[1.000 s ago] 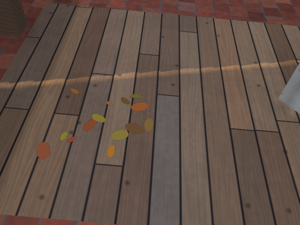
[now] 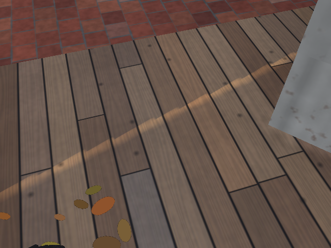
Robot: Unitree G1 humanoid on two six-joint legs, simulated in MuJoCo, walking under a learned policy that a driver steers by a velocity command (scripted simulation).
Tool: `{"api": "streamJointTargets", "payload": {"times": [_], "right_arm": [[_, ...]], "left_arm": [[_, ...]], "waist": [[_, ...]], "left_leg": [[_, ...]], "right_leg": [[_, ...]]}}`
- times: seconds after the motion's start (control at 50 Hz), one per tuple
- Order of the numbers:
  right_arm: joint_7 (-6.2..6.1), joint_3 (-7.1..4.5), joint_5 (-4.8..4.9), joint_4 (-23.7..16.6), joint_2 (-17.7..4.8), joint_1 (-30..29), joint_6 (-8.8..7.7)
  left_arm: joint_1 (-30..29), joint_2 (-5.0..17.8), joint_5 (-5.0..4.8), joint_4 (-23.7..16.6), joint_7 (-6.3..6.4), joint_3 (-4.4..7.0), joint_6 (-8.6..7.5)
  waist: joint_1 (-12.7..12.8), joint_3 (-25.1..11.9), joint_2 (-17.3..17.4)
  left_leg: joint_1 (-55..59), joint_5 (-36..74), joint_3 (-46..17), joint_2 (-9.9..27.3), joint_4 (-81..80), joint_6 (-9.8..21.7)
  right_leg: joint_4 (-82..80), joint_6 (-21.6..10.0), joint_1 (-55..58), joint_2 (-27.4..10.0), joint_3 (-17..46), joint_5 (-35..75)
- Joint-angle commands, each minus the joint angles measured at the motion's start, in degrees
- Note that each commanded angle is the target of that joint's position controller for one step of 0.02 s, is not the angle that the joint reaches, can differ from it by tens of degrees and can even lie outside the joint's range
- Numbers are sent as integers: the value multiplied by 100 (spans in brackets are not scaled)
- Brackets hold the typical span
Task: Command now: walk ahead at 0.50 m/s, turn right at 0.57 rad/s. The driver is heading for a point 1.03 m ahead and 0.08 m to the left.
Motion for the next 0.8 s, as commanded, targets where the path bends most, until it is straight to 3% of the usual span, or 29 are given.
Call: {"api": "streamJointTargets", "payload": {"times": [0.02, 0.04, 0.08, 0.1, 0.12, 0.14, 0.16, 0.18, 0.2, 0.22, 0.24, 0.26, 0.3, 0.34, 0.38, 0.42, 0.48, 0.52, 0.56, 0.62, 0.66, 0.68, 0.7, 0.72, 0.74, 0.76, 0.78, 0.8], "right_arm": [[-28, -237, 94, -339, -1010, -270, -26], [-32, -255, 122, -305, -1065, -224, 17], [-65, -304, 157, -299, -1246, -210, 107], [-84, -315, 176, -314, -1301, -238, 161], [-111, -262, 177, -352, -1193, -257, 188], [-122, -107, -21, -471, -816, -39, 158], [-43, 114, -148, -809, -176, 417, 7], [25, 6, 69, -845, -805, -310, -154], [57, -27, 241, -957, -940, -654, -231], [19, 13, 181, -856, -836, -618, -257], [-10, -1, 65, -762, -822, -562, -231], [3, -12, 51, -674, -820, -381, -155], [14, 17, 40, -532, -654, -172, -9], [-6, 63, 26, -586, -524, -334, 97], [-5, 91, 39, -664, -451, -650, 117], [40, 109, 67, -696, -394, -876, 75], [130, 159, 108, -854, -272, -1341, 17], [202, 182, 119, -975, -237, -1592, -3], [305, 174, 90, -1087, -261, -1770, -29], [411, 159, 92, -1253, -263, -1702, -10], [387, -4, 63, -1177, -590, -963, 49], [325, -157, 72, -1023, -877, -134, 60], [217, -294, 79, -913, -1359, 692, 127], [203, -330, 122, -1025, -1571, 515, 104], [193, -202, 115, -1029, -1066, 644, 113], [159, -151, 69, -1052, -880, 455, 112], [158, -141, 60, -1085, -862, 111, 102], [142, -96, 60, -1145, -701, -192, 94]], "left_arm": [[-516, 213, -11, -588, -111, 10, -68], [-583, 263, -6, -657, -134, 31, -59], [-363, 463, 19, -709, -144, 137, -19], [171, 656, 20, -613, -127, 252, 10], [1134, 954, -5, -364, -60, 439, 50], [1942, 1447, -50, -200, 66, 607, 126], [1595, 1916, -47, -366, 52, 606, 43], [1684, 1352, -23, -481, 4, 464, -55], [1483, 1063, 27, -382, -7, 367, -136], [1148, 874, 34, -371, 0, 302, -174], [804, 683, 85, -402, 14, 237, -190], [625, 537, 166, -439, 32, 172, -214], [604, 549, 175, -301, 44, 161, -299], [706, 688, 157, -101, 97, 187, -360], [796, 670, 178, 44, 156, 169, -371], [802, 663, 193, 134, 188, 148, -378], [965, 779, 187, 327, 220, 161, -385], [1133, 805, 157, 488, 226, 171, -348], [1237, 801, 196, 588, 203, 179, -257], [1176, 902, 103, 616, 267, 217, -133], [1095, 1074, 119, 564, 370, 257, -33], [990, 1069, 114, 520, 417, 241, -4], [1143, 811, 250, 380, 445, 122, -77], [1683, 168, 282, 202, 305, -81, -254], [1225, 778, 129, 187, 167, 22, -479], [654, 864, -87, -39, 99, 38, -590], [426, 731, -24, -130, 110, -6, -648], [354, 767, 130, -119, 151, 40, -631]], "waist": [[123, 214, 457], [149, 199, 479], [389, -112, 664], [726, -459, 700], [1238, -961, 591], [1439, -1491, -258], [706, -2184, -1350], [1223, -2319, -508], [1162, -1451, -311], [901, -1006, 141], [698, -753, 162], [527, -715, 1], [429, -698, -49], [443, -453, 4], [563, -239, 25], [681, -133, 9], [910, 53, 44], [1041, 182, 56], [1098, 266, 68], [909, 20, -109], [446, -603, -297], [-46, -1059, -171], [-307, -1765, 564], [255, -2416, 1958], [-174, -2600, 1111], [-198, -1772, 801], [66, -1066, 129], [255, -773, 8]], "left_leg": [[-136, 2233, -377, 1680, -368, 826], [48, 2602, -292, 1727, -196, 771], [296, 4409, -78, 1726, 589, 641], [230, 5168, 55, 1651, 1441, 554], [-347, 5099, 214, 1452, 2682, 368], [-1866, 2506, 220, 1150, 4552, 102], [-4083, -2021, -692, -40, 6301, -177], [-4633, -1826, -1643, 146, 6680, -85], [-4924, -1197, -1535, 387, 6425, 23], [-4650, -697, -1465, 681, 5971, 50], [-4265, -389, -1432, 884, 5559, 5], [-3864, -182, -1466, 1020, 5433, -18], [-3538, 24, -1360, 1052, 5225, -139], [-3743, 477, -1348, 1073, 4824, -256], [-4045, 1189, -1377, 1059, 4232, -305], [-4007, 1959, -1360, 940, 3495, -266], [-3969, 2511, -1280, 731, 2604, -173], [-4150, 2507, -1242, 648, 2254, -88], [-4305, 2247, -1118, 555, 2112, 35], [-4098, 1257, -756, 250, 1987, 333], [-3074, 695, -465, -157, 2054, 599], [-1766, 1084, -556, -267, 1711, 819], [92, 1513, -2040, 742, 1783, 1229], [2063, 791, -5353, 2088, 1175, 2519], [2263, 133, -5491, 2002, 739, 2312], [1641, 170, -4592, 1800, 639, 2020], [671, 746, -4025, 1564, 517, 1857], [45, 1381, -3614, 1369, 434, 1764]], "right_leg": [[-516, -175, 177, 50, -197, 111], [-621, -266, 216, 126, -287, -107], [-694, -503, 807, 495, -608, -703], [-781, -661, 1553, 748, -760, -862], [-1050, -877, 2962, 979, -756, -598], [-1090, -1239, 4700, 111, 662, -460], [-1946, -2313, 6108, -1179, 4128, -1989], [-2595, -2184, 6075, -1293, 4517, -2510], [-2698, -1925, 5400, -1168, 3636, -2081], [-2664, -1733, 4576, -959, 2869, -1329], [-2679, -1603, 3892, -777, 2281, -484], [-2805, -1545, 3467, -641, 1915, 60], [-3038, -1583, 3038, -580, 1415, 767], [-3279, -1530, 2841, -530, 959, 878], [-3430, -1379, 2941, -423, 575, 806], [-3524, -1169, 3031, -282, 169, 635], [-3652, -1017, 3331, -384, -141, 494], [-3586, -993, 3760, -539, -266, 614], [-3393, -956, 4155, -640, -407, 1121], [-2618, -838, 4733, -782, -555, 3182], [-1353, -692, 4822, -736, -700, 5035], [-159, -513, 4246, -569, -886, 4855], [1632, -316, 2824, -257, -958, 2718], [3757, 126, 287, 1188, -340, -2827], [4056, 2, -363, 856, 686, -2883], [3791, -85, -630, 569, 632, -2495], [3163, -102, -582, 344, 511, -2176], [2594, -47, -318, 169, 457, -1992]]}}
